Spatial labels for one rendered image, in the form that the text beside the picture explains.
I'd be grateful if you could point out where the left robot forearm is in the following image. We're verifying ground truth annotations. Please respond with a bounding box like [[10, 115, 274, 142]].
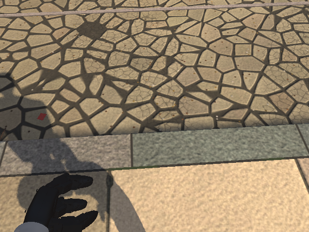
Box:
[[14, 221, 49, 232]]

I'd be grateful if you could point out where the robot left hand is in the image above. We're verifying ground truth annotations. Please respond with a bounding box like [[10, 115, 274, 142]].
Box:
[[23, 173, 98, 232]]

